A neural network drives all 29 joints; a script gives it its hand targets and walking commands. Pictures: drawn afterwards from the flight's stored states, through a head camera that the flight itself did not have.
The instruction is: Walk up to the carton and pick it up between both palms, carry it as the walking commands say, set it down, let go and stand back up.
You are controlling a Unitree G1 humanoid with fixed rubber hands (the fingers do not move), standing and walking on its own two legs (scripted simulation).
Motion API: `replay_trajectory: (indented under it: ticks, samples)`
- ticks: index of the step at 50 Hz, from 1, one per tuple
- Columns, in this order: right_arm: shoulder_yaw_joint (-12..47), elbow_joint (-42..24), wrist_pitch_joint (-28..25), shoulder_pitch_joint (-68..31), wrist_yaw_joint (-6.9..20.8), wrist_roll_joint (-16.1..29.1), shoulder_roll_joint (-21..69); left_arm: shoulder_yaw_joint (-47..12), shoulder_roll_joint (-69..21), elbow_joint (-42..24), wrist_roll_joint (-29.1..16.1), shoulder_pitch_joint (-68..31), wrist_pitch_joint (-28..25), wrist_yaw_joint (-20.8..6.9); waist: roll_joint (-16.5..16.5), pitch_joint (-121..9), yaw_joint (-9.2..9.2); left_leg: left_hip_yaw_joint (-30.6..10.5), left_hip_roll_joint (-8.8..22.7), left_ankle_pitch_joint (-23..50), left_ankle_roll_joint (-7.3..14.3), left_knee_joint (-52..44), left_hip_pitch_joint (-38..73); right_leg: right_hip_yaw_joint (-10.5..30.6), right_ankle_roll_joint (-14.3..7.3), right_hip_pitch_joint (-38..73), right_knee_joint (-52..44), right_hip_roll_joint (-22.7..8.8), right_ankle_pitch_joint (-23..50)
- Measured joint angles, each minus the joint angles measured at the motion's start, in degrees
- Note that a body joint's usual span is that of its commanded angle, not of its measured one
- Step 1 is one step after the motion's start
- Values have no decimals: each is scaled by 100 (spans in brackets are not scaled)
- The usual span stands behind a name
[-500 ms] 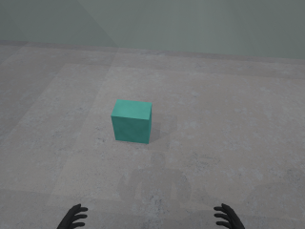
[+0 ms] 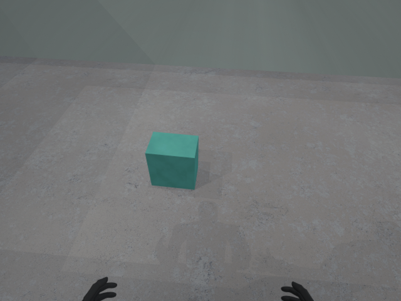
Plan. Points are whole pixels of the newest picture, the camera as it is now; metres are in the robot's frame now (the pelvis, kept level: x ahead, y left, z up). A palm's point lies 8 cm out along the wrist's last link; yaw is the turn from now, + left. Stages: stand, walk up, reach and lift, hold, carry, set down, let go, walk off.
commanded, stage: stand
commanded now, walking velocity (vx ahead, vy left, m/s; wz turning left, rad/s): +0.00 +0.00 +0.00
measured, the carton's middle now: (174, 161) +1.02 +0.14 -0.61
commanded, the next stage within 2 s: walk up in 0.50 s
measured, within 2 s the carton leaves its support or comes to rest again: neither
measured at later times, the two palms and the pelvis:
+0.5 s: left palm out of the picture +0.12 +0.23 -0.10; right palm out of the picture +0.12 -0.22 -0.10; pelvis +0.00 +0.01 +0.00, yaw +0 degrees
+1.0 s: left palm out of the picture +0.03 +0.35 -0.12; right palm (284, 282) +0.20 -0.18 -0.08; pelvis +0.05 +0.07 +0.00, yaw +5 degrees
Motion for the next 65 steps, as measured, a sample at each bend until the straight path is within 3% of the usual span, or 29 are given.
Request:
replay_trajectory:
  ticks: [35, 38, 42, 44, 47, 49, 50, 52, 55, 59, 65]
  samples:
    - [-89, 212, -78, 44, -29, 7, 30, 125, -36, 443, -40, 63, 1, 42, 23, 56, 19, 1, -43, 115, 52, -186, 92, 37, 59, 105, -208, -34, 128]
    - [-146, 307, 67, 149, 152, -31, -131, 147, 61, 470, -51, 153, -4, 70, 29, -134, 0, 10, -55, -712, -86, 440, -263, -220, 88, 21, -123, -226, -207]
    - [-284, 341, 16, 43, 311, -82, -375, 250, 291, 681, 4, 443, -200, 87, -158, -167, 224, 313, 39, -355, -208, 1744, -926, -307, 164, 160, -436, -553, 124]
    - [-344, 373, -82, -38, 376, -66, -490, 306, 377, 868, 6, 696, -281, 80, -195, -251, 307, 383, 120, -293, -221, 1622, -989, -293, 273, 313, -717, -665, 186]
    - [-340, 415, -191, -102, 417, -8, -548, 388, 519, 1105, 31, 957, -312, 34, -219, -354, 345, 473, 219, -415, -204, 617, -672, -342, 378, 550, -1012, -782, 198]
    - [-301, 465, -271, -116, 350, -18, -539, 442, 611, 1196, 34, 1055, -281, -1, -192, -331, 276, 571, 266, -174, -228, -250, -222, -400, 245, 564, -697, -801, -135]
    - [-289, 547, -329, -130, 290, -45, -497, 473, 662, 1239, 55, 1084, -257, -21, -239, -290, 212, 629, 242, 197, -163, -318, -165, -328, 122, 396, -159, -817, -515]
    - [-210, 752, -404, 18, 174, -63, -377, 513, 679, 1332, 110, 1093, -182, -78, -345, -263, 157, 765, 210, 79, 60, -35, -115, -71, -17, -195, 1311, -661, -933]
    - [-183, 1038, -428, 663, 119, -51, -307, 465, 529, 1231, 66, 848, -174, -234, -224, -351, -46, 653, 189, 8, 212, -559, 335, -316, -58, -1020, 2633, -520, -144]
    - [-128, 1313, -502, 1349, 107, -24, -207, 403, 420, 1046, 26, 271, -203, -346, -133, -268, -301, 458, 161, 289, 196, -1562, 1054, -506, 6, -1841, 2816, -592, 925]
    - [-133, 1655, -559, 1789, 19, 5, -44, 343, 307, 954, 17, -349, -42, -415, -170, -112, -447, 429, 176, 189, 108, -2278, 1822, -575, 217, -2515, 2013, -626, 1753]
